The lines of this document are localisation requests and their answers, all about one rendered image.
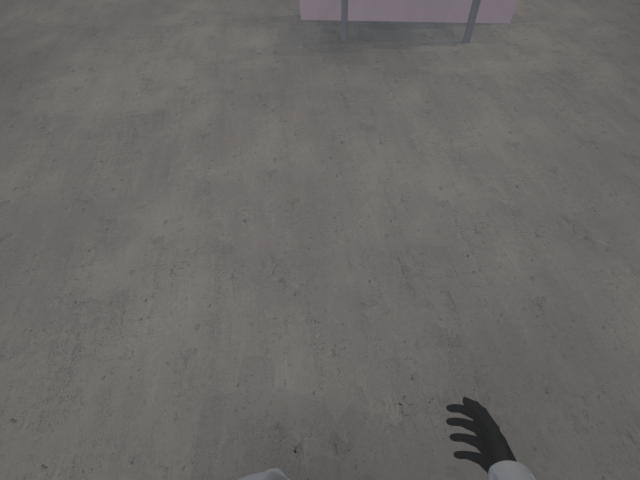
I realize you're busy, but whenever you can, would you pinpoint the robot left shin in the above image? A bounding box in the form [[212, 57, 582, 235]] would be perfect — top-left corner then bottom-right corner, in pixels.
[[265, 468, 288, 479]]

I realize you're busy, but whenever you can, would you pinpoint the right robot forearm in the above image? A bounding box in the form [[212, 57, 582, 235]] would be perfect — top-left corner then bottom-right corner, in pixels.
[[488, 460, 536, 480]]

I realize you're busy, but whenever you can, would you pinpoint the right robot hand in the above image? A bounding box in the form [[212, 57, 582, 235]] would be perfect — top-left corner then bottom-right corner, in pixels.
[[446, 397, 517, 473]]

